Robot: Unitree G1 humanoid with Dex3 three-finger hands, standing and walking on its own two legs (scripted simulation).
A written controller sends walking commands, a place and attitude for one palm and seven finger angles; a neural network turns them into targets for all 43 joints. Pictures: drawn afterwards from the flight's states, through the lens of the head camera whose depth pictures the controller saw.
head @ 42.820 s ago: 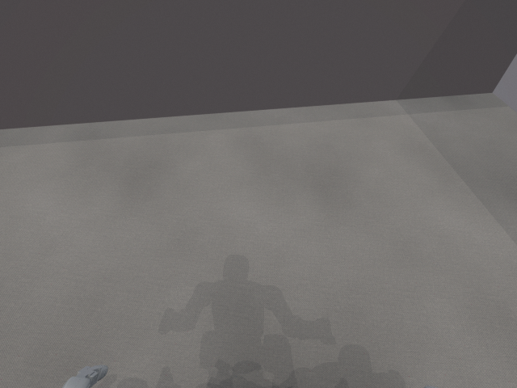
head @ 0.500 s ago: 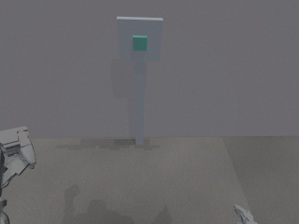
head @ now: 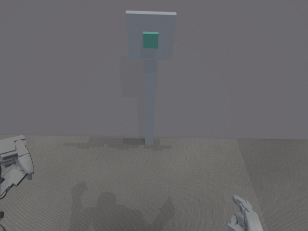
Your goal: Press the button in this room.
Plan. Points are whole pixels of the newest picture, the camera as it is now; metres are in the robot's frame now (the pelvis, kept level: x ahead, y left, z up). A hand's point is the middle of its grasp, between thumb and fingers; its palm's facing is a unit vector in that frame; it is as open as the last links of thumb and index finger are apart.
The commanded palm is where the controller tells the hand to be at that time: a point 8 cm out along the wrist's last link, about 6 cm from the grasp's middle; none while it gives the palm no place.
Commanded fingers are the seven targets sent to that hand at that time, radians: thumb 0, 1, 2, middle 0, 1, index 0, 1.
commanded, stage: stop stepping back and stand still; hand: left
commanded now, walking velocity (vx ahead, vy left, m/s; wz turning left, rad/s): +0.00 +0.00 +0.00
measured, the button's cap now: (150, 39) +0.80 +0.09 +0.10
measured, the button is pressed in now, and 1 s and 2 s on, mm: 0 0 0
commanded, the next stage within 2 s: let the arm hang, fingers relaxed in 0.28 s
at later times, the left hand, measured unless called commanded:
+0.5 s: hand (47, 200) +0.18 +0.27 +0.00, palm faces +0.12 -0.86 -0.49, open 3.0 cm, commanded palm none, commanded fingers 0.00 0.90 0.90 -1.04 -1.22 -1.04 -1.22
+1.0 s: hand out of the picture -0.07 +0.23 -0.16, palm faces +0.04 -0.96 -0.27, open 5.8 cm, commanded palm none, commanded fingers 0.00 0.90 0.90 -0.20 -0.30 -0.20 -0.30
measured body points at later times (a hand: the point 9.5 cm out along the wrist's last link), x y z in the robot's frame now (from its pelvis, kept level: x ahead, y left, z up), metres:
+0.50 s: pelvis -0.02 +0.02 -0.01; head -0.01 -0.01 +0.44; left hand +0.17 +0.32 +0.03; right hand +0.14 -0.23 -0.12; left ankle +0.01 +0.11 -0.74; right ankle +0.00 -0.07 -0.74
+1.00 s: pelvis -0.04 +0.02 +0.00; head -0.02 +0.01 +0.45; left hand -0.07 +0.28 -0.14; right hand -0.05 -0.21 -0.16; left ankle +0.01 +0.11 -0.74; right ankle +0.00 -0.07 -0.74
